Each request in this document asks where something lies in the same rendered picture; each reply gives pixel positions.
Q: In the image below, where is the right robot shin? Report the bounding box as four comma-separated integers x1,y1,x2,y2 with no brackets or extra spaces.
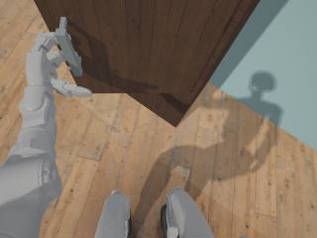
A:
166,186,182,238

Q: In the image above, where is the left robot hand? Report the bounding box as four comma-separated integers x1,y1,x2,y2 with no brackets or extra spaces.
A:
26,31,92,98

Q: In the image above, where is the handle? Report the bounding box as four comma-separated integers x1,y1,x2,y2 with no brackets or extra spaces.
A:
54,17,83,76

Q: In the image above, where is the robot right thigh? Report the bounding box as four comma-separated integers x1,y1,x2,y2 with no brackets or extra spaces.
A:
165,190,215,238

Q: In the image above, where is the left robot upper arm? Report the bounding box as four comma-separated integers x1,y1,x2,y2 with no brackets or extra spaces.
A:
0,158,62,238

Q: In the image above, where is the robot left forearm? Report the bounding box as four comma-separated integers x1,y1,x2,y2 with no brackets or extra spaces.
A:
0,85,57,168

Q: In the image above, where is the cupboard door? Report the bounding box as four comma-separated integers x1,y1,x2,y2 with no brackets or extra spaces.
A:
34,0,239,94

